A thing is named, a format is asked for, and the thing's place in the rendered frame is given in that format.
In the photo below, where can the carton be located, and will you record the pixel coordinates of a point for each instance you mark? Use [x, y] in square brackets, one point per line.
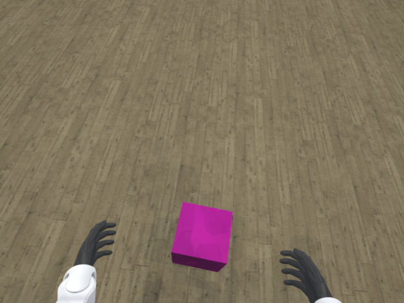
[202, 237]

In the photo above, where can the right robot hand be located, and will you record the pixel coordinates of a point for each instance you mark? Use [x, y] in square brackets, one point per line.
[313, 284]

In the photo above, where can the left robot hand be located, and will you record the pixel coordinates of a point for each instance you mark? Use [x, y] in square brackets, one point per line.
[88, 251]

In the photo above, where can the robot left forearm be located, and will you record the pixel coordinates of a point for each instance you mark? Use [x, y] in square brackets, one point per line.
[78, 285]

